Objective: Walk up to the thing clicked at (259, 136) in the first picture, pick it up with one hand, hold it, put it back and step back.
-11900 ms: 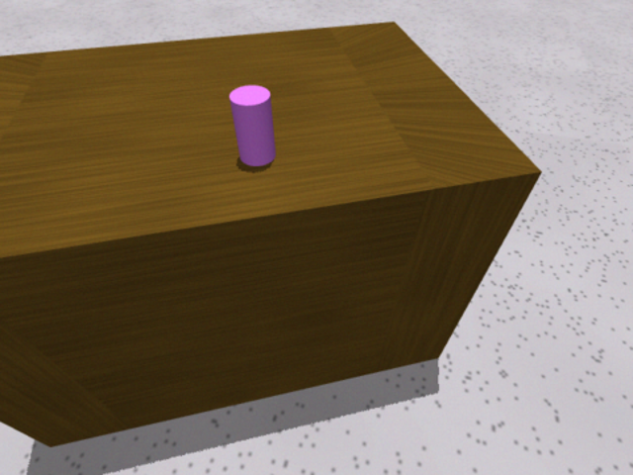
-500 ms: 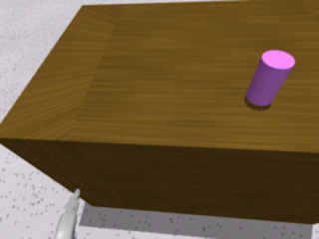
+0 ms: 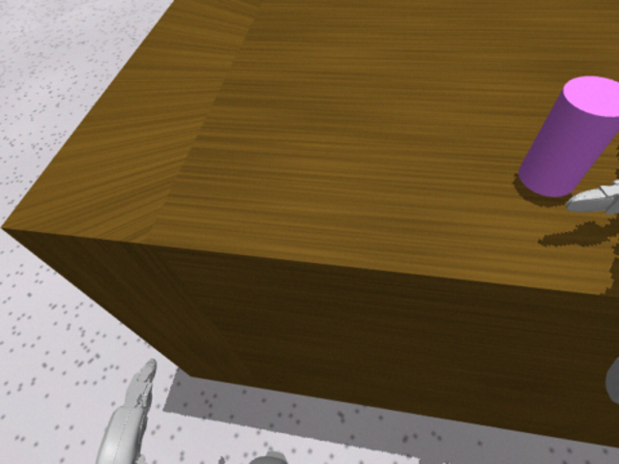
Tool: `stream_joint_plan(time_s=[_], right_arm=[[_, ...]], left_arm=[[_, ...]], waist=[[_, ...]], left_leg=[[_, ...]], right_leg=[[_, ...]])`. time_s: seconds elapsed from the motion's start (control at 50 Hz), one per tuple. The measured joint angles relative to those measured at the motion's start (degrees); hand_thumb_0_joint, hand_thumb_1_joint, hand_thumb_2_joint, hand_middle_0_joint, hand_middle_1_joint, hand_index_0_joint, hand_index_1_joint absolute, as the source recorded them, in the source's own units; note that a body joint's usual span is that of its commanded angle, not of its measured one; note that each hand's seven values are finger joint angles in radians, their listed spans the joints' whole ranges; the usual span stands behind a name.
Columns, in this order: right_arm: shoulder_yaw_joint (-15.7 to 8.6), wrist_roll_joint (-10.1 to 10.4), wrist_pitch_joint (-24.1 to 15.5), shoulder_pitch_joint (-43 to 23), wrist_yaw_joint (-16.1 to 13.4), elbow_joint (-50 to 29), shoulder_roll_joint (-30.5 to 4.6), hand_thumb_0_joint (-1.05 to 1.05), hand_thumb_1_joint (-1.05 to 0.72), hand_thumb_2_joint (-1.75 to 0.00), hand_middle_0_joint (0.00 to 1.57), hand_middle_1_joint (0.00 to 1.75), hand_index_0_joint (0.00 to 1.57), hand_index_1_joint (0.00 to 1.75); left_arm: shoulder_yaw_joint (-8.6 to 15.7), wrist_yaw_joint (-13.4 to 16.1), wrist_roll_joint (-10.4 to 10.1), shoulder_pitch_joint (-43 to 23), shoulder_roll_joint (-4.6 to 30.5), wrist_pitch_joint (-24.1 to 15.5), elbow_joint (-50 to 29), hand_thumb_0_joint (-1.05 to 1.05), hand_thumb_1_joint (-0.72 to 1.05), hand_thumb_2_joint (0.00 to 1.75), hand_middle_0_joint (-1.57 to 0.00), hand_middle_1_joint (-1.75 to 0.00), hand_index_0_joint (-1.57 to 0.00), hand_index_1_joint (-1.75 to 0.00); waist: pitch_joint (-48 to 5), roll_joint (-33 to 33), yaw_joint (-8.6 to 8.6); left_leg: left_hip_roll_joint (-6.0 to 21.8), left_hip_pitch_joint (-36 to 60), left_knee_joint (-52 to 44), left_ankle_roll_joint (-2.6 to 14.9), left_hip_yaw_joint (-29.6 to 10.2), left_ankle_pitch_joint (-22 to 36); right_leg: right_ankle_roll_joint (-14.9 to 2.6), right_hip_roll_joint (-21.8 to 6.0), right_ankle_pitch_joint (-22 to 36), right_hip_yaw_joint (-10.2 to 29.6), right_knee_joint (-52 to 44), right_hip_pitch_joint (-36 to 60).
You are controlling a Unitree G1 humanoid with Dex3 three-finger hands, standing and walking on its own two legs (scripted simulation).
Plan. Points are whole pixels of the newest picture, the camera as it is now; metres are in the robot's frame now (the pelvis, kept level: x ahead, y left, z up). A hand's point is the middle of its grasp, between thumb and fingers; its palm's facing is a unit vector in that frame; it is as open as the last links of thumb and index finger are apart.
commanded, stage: close in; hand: right
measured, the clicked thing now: (570, 140) +0.51 -0.25 +0.13
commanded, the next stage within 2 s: rest palm in 0.22 s
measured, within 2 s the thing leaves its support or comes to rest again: leaves its support in 1.48 s
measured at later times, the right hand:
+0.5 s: hand (573, 149) +0.48 -0.24 +0.14, palm faces +0.24 +0.97 +0.03, open 17.4 cm
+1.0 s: hand (579, 141) +0.49 -0.25 +0.14, palm faces +0.26 +0.97 +0.02, open 11.3 cm
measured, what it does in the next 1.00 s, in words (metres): stands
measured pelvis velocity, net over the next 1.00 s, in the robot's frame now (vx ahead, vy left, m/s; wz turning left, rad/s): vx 0.00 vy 0.01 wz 0.00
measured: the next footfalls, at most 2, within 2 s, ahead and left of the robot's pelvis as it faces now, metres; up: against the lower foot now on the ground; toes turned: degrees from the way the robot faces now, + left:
none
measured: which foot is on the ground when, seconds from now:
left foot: down 0.00-1.00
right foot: down 0.00-1.00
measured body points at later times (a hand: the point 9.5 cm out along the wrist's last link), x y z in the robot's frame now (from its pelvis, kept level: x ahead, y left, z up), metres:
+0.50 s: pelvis +0.00 +0.00 +0.00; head +0.07 -0.01 +0.45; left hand +0.14 +0.26 -0.04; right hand +0.47 -0.29 +0.14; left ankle +0.02 +0.14 -0.70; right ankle -0.01 -0.12 -0.70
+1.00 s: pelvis +0.00 +0.01 +0.00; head +0.07 -0.01 +0.45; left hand +0.14 +0.27 -0.03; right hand +0.47 -0.30 +0.14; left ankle +0.02 +0.14 -0.70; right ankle -0.01 -0.12 -0.70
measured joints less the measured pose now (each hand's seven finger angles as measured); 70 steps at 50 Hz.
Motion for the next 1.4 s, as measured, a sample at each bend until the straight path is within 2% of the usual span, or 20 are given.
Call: stream_joint_plan(time_s=[0.04,0.1,0.22,0.34,0.52,0.6,0.7,0.88,1.06,1.12,1.28,1.4], right_arm=[[-0.1,-0.4,0.3,0.5,-0.9,-1.8,0.9,-0.02,0.54,-0.07,0.03,0.05,0.03,0.05],[1.3,0.1,0.4,0.2,-2.0,-2.0,1.6,-0.02,0.53,-0.07,0.03,0.05,0.03,0.05],[2.3,-0.2,1.2,-0.2,-4.1,-3.4,3.8,-0.02,0.53,-0.07,0.03,0.05,0.03,0.05],[3.0,-0.6,1.5,-0.3,-5.6,-4.4,5.7,-0.02,0.54,-0.07,0.02,0.05,0.02,0.06],[3.0,-1.4,2.1,-0.3,-8.4,-5.4,7.8,-0.02,0.52,-0.08,0.05,0.06,0.05,0.07],[3.1,-1.6,1.9,-1.3,-9.2,-4.3,7.1,-0.02,0.53,-0.08,0.13,0.11,0.13,0.11],[3.6,-2.1,1.2,-3.4,-9.1,-2.1,5.5,-0.02,0.54,-0.12,0.31,0.22,0.32,0.22],[2.5,-2.0,1.1,-3.5,-8.3,-1.0,4.8,-0.02,0.47,-0.26,0.65,0.47,0.66,0.47],[2.9,-1.1,0.0,-2.5,-7.5,-2.2,4.4,-0.01,0.24,-0.47,0.85,0.69,0.90,0.70],[3.0,-1.1,0.2,-2.9,-6.7,-1.7,4.3,-0.02,0.26,-0.56,0.84,0.73,0.88,0.74],[2.8,-1.1,0.1,-2.9,-6.7,-1.2,4.7,-0.01,0.28,-0.85,0.78,0.85,0.82,0.87],[3.0,-1.8,2.5,-1.5,-7.9,-4.3,6.0,-0.01,0.33,-0.93,0.75,0.96,0.78,0.98]], left_arm=[[0.1,-0.5,0.0,0.2,-0.3,0.8,-0.8,-0.01,-0.53,0.04,-0.07,-0.06,-0.07,-0.06],[0.6,-0.9,-0.4,0.8,-0.4,0.9,-1.8,-0.01,-0.53,0.04,-0.07,-0.06,-0.07,-0.06],[1.1,-1.6,-0.6,1.9,-0.3,1.3,-2.2,-0.01,-0.52,0.04,-0.07,-0.06,-0.07,-0.06],[2.0,-2.1,-0.6,1.7,0.0,2.3,-1.5,-0.01,-0.52,0.04,-0.06,-0.06,-0.06,-0.06],[2.1,-2.4,-0.7,1.9,-0.5,2.7,-3.2,-0.01,-0.57,0.07,-0.06,-0.05,-0.05,-0.06],[1.8,-2.4,-0.6,1.9,-0.7,2.7,-3.2,-0.01,-0.56,0.07,-0.06,-0.05,-0.05,-0.06],[1.6,-2.4,-0.4,1.9,-0.7,2.7,-4.0,-0.01,-0.55,0.07,-0.06,-0.05,-0.05,-0.06],[2.3,-2.3,-0.7,2.2,0.4,2.8,-4.8,-0.01,-0.54,0.06,-0.05,-0.05,-0.05,-0.05],[1.7,-2.6,-0.6,2.2,-0.2,2.3,-3.8,-0.01,-0.53,0.05,-0.05,-0.05,-0.05,-0.05],[1.9,-2.5,-0.6,1.9,-0.3,2.6,-3.3,-0.01,-0.53,0.05,-0.05,-0.05,-0.05,-0.05],[1.8,-2.7,-0.7,2.1,0.0,2.7,-4.5,-0.01,-0.53,0.05,-0.05,-0.05,-0.05,-0.05],[2.2,-2.7,-0.8,2.5,0.0,3.1,-4.1,-0.01,-0.54,0.06,-0.06,-0.05,-0.05,-0.06]], waist=[[0.0,0.0,-0.17],[0.5,0.1,-0.48],[0.5,0.3,-0.98],[0.7,0.1,-1.24],[0.9,0.3,-1.26],[1.2,0.3,-1.09],[1.6,0.4,-0.62],[1.5,0.4,-0.26],[1.3,0.3,-0.50],[1.2,0.1,-0.64],[1.0,0.0,-0.77],[1.2,0.1,-0.95]], left_leg=[[0.1,-0.1,0.3,-0.05,-0.2,-0.1],[0.2,0.4,0.5,-0.08,-0.2,-0.3],[0.4,0.7,0.6,-0.08,-0.4,-0.3],[0.5,0.9,0.6,-0.12,-0.7,-0.2],[0.4,2.3,-0.2,-0.03,-1.0,0.2],[0.4,2.3,-0.2,0.08,-0.9,0.2],[0.3,1.7,0.1,0.21,-0.8,0.3],[0.3,1.8,-0.3,0.29,-0.8,0.5],[0.2,1.4,-0.3,0.35,-0.6,0.3],[0.4,1.2,-0.1,0.27,-0.5,0.0],[0.6,1.6,-0.2,0.13,-0.6,-0.2],[0.6,2.9,-1.1,0.07,-0.8,0.0]], right_leg=[[-0.05,0.1,0.0,-0.2,0.1,0.1],[-0.09,0.3,0.0,-0.2,0.0,0.7],[-0.05,0.4,0.1,-0.4,-0.3,1.2],[-0.10,0.5,0.3,-0.7,-0.6,1.6],[-0.01,0.5,0.8,-1.1,-1.9,3.4],[0.11,0.4,0.9,-1.0,-1.9,3.4],[0.24,0.4,1.1,-0.8,-1.7,2.7],[0.31,0.3,1.3,-0.8,-2.2,2.9],[0.38,0.2,1.1,-0.6,-2.1,2.4],[0.29,0.4,0.9,-0.5,-1.8,2.1],[0.16,0.6,0.7,-0.6,-2.1,2.5],[0.11,0.6,0.8,-0.8,-3.0,3.9]])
